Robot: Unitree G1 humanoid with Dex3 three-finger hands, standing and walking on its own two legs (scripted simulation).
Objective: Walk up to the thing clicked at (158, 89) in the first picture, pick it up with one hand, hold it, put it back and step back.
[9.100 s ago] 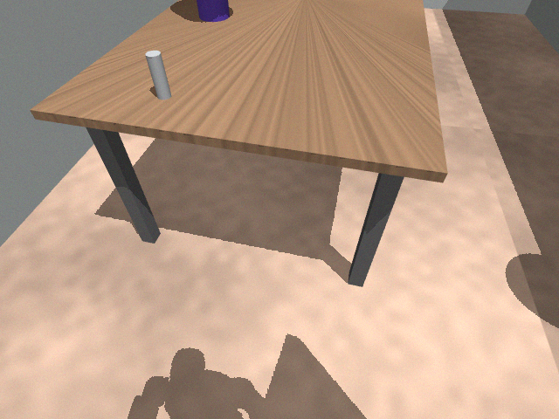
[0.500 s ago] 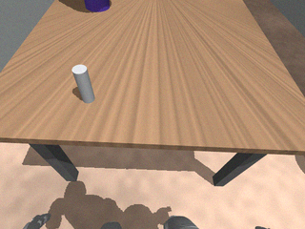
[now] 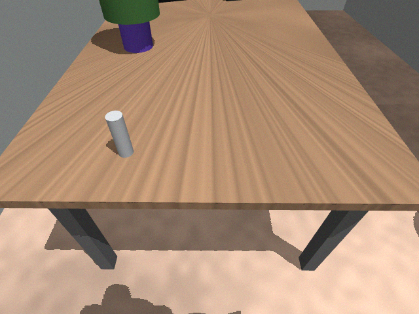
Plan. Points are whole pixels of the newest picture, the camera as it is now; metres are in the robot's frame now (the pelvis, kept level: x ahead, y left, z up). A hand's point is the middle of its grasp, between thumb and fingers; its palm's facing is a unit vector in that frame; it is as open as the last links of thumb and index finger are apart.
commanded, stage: walk up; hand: left
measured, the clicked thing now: (120, 135) +0.53 +0.25 +0.03
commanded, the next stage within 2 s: stand in 0.86 s
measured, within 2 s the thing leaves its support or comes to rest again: neither
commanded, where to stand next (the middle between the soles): +0.06 +0.01 m, yaw +1 degrees
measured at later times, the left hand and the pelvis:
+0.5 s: hand out of the picture +0.11 +0.26 -0.13, palm faces -0.02 -0.94 -0.34, open 7.4 cm; pelvis +0.01 +0.01 +0.02, yaw -1 degrees
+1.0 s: hand out of the picture +0.10 +0.27 -0.13, palm faces -0.02 -0.94 -0.35, open 7.4 cm; pelvis +0.02 +0.01 +0.02, yaw +0 degrees
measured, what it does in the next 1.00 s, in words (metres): stands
